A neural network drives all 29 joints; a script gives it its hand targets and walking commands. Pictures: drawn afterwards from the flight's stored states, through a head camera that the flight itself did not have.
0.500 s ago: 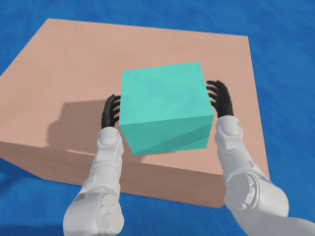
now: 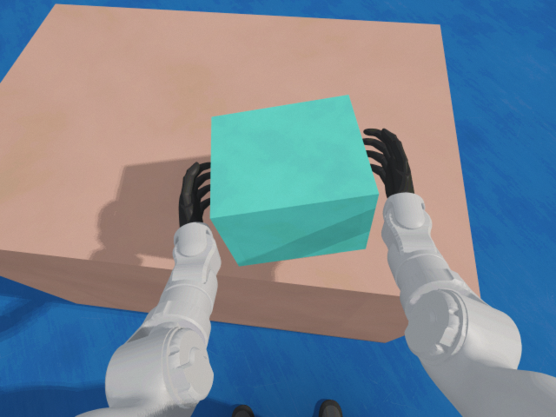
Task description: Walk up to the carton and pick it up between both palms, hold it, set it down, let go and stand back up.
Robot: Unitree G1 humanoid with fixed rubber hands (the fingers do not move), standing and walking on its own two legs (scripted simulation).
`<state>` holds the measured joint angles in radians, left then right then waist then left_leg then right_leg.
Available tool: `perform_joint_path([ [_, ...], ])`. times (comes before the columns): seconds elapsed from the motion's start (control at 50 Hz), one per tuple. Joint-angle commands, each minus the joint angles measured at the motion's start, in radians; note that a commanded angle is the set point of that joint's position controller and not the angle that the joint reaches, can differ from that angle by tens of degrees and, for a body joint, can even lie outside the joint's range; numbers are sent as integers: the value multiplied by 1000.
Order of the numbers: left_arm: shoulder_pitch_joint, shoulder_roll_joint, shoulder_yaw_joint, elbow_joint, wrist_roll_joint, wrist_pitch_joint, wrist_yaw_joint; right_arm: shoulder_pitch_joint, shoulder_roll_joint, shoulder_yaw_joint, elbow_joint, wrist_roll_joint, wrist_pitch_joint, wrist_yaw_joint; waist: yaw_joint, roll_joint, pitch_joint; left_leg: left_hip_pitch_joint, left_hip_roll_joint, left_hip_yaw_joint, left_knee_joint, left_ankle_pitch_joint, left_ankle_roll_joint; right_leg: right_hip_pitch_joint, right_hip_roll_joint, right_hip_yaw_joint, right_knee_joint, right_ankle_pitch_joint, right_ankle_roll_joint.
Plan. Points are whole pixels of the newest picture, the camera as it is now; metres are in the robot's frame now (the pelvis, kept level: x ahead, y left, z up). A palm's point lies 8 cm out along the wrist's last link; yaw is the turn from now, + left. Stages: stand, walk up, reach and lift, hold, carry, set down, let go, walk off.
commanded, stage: set down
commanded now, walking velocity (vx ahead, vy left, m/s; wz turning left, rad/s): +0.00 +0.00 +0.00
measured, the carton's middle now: (290, 185) +0.47 +0.00 -0.04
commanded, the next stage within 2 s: none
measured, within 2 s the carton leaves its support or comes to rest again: rests again in 0.94 s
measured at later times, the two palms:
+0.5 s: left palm (191, 216) +0.41 +0.15 -0.02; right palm (396, 194) +0.42 -0.16 -0.01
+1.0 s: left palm (186, 211) +0.41 +0.16 +0.00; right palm (397, 177) +0.44 -0.16 +0.01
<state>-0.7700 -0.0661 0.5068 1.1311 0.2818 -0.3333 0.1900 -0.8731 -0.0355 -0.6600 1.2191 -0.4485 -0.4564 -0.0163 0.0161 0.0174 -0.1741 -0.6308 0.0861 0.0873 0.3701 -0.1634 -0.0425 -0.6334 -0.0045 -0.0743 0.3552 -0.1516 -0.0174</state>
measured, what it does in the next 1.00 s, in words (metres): stands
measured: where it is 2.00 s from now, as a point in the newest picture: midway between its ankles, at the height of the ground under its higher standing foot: outside the picture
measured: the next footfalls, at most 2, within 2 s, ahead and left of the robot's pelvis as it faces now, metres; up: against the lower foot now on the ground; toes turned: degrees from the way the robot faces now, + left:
none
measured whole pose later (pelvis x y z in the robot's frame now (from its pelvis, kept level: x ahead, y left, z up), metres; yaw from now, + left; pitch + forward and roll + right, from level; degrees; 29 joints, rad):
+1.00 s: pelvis -0.03 +0.01 -0.02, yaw -3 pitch +32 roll -2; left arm -0.95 0.03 0.18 1.37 -0.04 -0.35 0.18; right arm -1.05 -0.26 -0.20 1.49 0.03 -0.34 0.01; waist 0.10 0.03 -0.33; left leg -0.92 0.12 0.09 0.60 -0.23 -0.02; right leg -0.89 0.01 -0.05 0.51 -0.17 -0.01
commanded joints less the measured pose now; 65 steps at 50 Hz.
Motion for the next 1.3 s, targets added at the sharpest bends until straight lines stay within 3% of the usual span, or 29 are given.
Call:
perform_joint_path([
  [0.0,-591,-442,-275,-57,46,-85,-149,-462,467,283,91,-89,-26,148,-6,-49,-687,198,-61,47,48,397,18,531,14,-22,137,685,39],
  [0.16,-607,-398,-234,39,46,-99,-146,-512,433,248,67,-97,-27,158,13,-71,-670,169,-65,59,40,348,31,488,19,-30,120,576,41],
  [0.2,-638,-405,-256,2,32,-110,-141,-511,411,227,110,-104,-37,164,1,-9,-720,216,-51,58,58,374,15,444,24,-38,106,525,27],
  [0.24,-626,-391,-255,45,18,-112,-144,-513,386,222,81,-101,-38,162,-1,-58,-706,204,-47,49,60,370,22,395,26,-41,97,486,29],
  [0.26,-595,-367,-244,42,19,-112,-144,-486,398,233,109,-94,-25,163,25,-70,-678,201,-55,64,54,379,29,436,20,-30,99,528,33],
  [0.28,-622,-373,-239,42,26,-117,-145,-515,395,223,110,-100,-36,165,-3,-68,-717,205,-50,56,64,389,23,419,31,-41,105,554,34],
  [0.4,-634,-348,-253,66,10,-126,-145,-540,354,225,101,-86,-47,161,24,-44,-719,164,-55,57,72,369,23,403,27,-26,114,524,31],
  [0.42,-629,-328,-262,80,-1,-122,-140,-541,316,216,115,-69,-57,162,-2,-46,-716,179,-56,52,78,400,15,395,37,-45,118,548,39],
  [0.5,-609,-194,-258,101,-40,-135,-120,-542,161,237,121,-26,-56,146,10,-61,-769,203,-52,56,94,372,20,374,34,-39,118,521,27],
  [0.52,-597,-132,-235,93,-54,-139,-106,-556,86,254,112,13,-60,135,47,-53,-807,163,-59,69,116,421,24,412,34,-16,138,597,28],
  [0.56,-627,-71,-234,89,-85,-156,-91,-589,7,242,97,44,-63,108,18,-101,-828,101,-63,55,124,387,12,425,50,-14,153,618,30],
  [0.64,-619,-149,-230,77,-79,-164,-91,-592,105,252,160,78,-47,90,33,-96,-725,95,-78,57,140,382,23,386,42,-11,150,551,35],
  [0.66,-608,-8,-236,65,-107,-163,-65,-565,-53,256,156,134,-35,80,35,-45,-779,130,-72,58,141,377,14,387,41,-11,159,545,17],
  [0.68,-611,71,-254,71,-144,-156,-49,-578,-160,249,167,158,-30,72,40,-74,-835,156,-68,67,148,398,13,352,59,-13,154,545,30],
  [0.72,-653,33,-301,20,-199,-144,-37,-648,-155,299,80,235,-31,60,36,-34,-915,165,-83,56,199,457,5,316,60,-13,171,550,23],
  [0.74,-654,-13,-320,26,-220,-147,-43,-677,-63,320,73,266,-9,63,37,-74,-924,140,-81,43,213,423,9,284,69,3,168,514,23],
  [0.82,-635,50,-358,4,-268,-108,-16,-689,-218,401,65,391,16,48,36,-14,-1007,213,-67,20,276,547,-26,243,93,-4,216,555,23],
  [0.86,-646,44,-360,38,-258,-105,-25,-690,-172,403,70,392,32,39,21,-51,-951,175,-66,23,278,471,-14,202,97,4,213,521,20],
  [0.88,-617,220,-344,28,-310,-97,-11,-693,-375,450,13,469,27,44,75,-72,-1022,200,-71,29,273,485,-18,248,102,15,225,582,27],
  [0.92,-603,199,-346,81,-313,-72,-19,-689,-388,502,75,505,43,37,58,-84,-979,86,-66,29,299,501,-23,325,99,33,272,681,27],
  [0.94,-661,142,-357,80,-319,-77,-31,-726,-284,511,95,505,70,41,67,-111,-880,44,-76,27,281,404,-5,309,88,35,254,564,40],
  [0.98,-722,276,-394,39,-382,-70,-2,-748,-485,493,65,556,69,28,18,-76,-992,87,-76,24,290,398,-36,283,100,12,269,559,34],
  [1.0,-683,244,-384,61,-387,-53,2,-751,-440,537,78,600,82,40,52,-90,-947,98,-72,14,315,423,-32,239,98,14,274,507,31],
  [1.06,-735,328,-469,69,-463,-19,4,-765,-558,596,83,692,123,59,49,-73,-924,144,-62,0,311,361,-40,153,103,8,262,407,23],
  [1.08,-699,206,-485,146,-459,-20,-14,-755,-389,630,151,689,142,73,28,-140,-826,114,-68,-19,332,327,-23,81,96,9,265,327,30],
  [1.1,-693,339,-488,87,-476,-2,3,-726,-594,643,120,722,140,65,51,-75,-893,189,-61,2,315,401,-45,106,107,0,259,393,25],
  [1.14,-729,290,-530,179,-502,14,-15,-740,-486,699,217,755,168,82,68,-83,-770,115,-60,1,312,289,-36,60,90,5,257,290,31],
  [1.18,-724,407,-534,97,-541,34,1,-750,-618,735,144,830,177,87,84,-85,-894,142,-63,-10,318,331,-42,120,94,16,273,353,31],
  [1.28,-833,384,-658,139,-663,81,-15,-823,-619,824,144,922,220,127,62,-82,-790,99,-51,-21,308,214,-37,24,80,1,262,195,20],
])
